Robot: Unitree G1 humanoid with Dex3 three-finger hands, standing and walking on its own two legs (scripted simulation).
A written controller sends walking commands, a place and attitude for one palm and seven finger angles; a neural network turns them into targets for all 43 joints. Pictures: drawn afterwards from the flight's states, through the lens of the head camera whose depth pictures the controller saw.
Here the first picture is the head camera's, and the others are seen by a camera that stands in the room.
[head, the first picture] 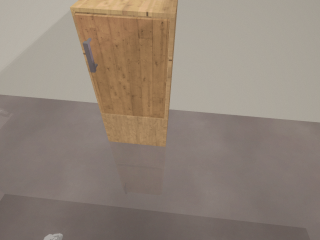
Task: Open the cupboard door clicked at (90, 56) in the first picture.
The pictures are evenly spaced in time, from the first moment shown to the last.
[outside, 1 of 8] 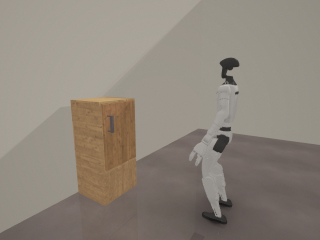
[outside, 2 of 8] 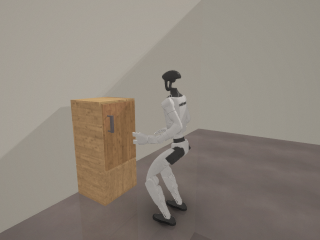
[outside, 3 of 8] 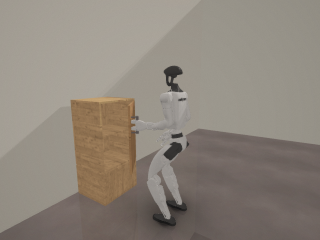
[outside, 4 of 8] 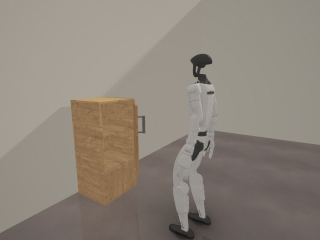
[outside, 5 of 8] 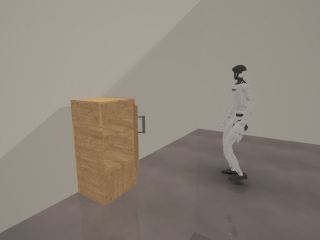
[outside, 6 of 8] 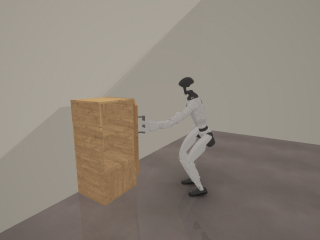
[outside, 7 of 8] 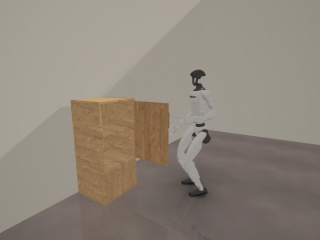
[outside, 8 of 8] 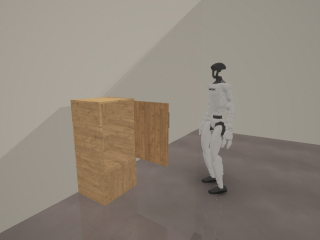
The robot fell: no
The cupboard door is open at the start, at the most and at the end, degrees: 0 88 88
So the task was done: yes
